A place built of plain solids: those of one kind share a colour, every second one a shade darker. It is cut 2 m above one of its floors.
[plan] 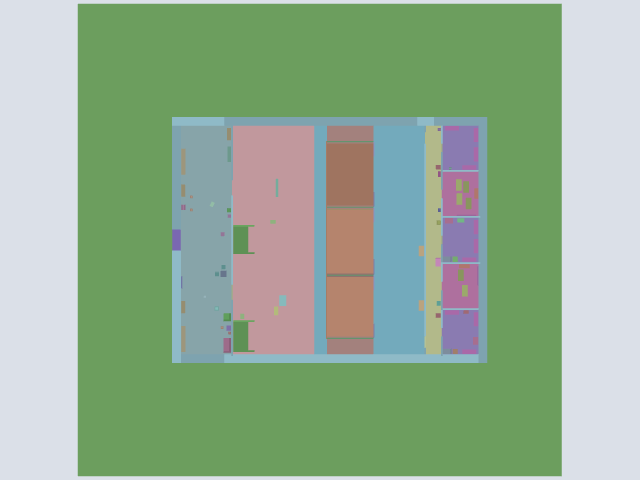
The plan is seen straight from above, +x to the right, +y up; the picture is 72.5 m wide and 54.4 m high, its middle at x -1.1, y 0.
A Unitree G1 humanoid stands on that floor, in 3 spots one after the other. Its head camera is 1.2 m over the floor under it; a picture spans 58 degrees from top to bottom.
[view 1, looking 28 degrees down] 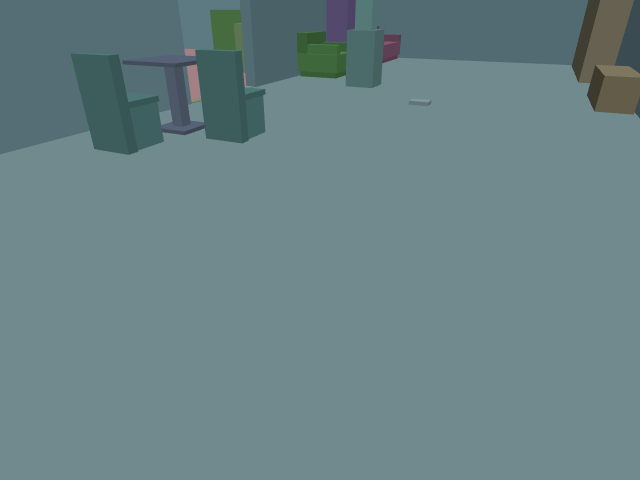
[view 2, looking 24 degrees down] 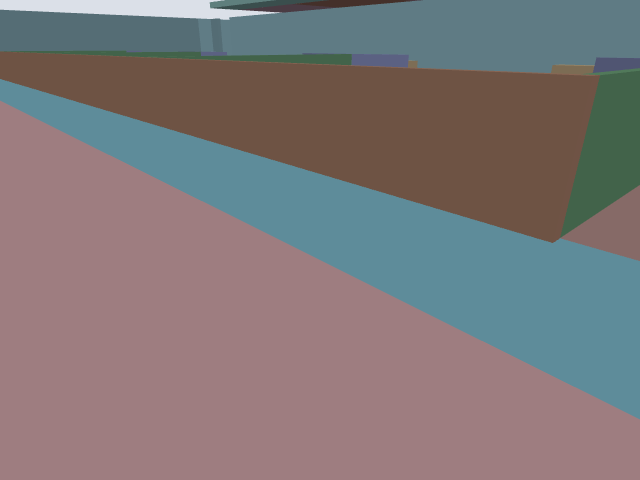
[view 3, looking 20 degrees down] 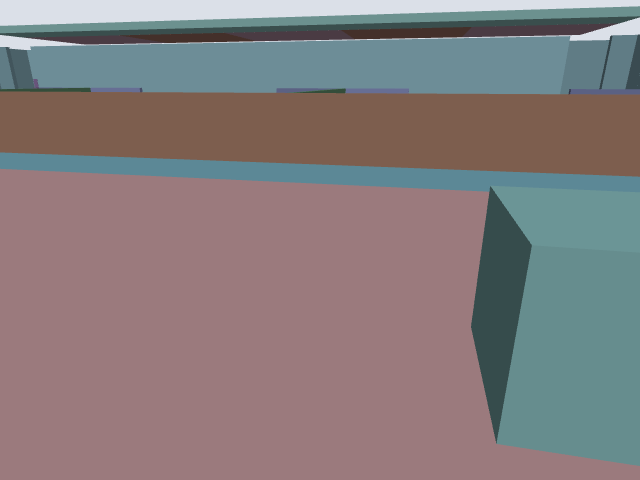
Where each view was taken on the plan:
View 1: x -15.56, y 0.00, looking -65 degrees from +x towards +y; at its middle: floor_lobby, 2.56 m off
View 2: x -3.36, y -12.13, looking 48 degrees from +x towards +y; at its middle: floor_walkway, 2.95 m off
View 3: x -7.01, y -5.91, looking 12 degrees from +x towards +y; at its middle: floor_yard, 3.51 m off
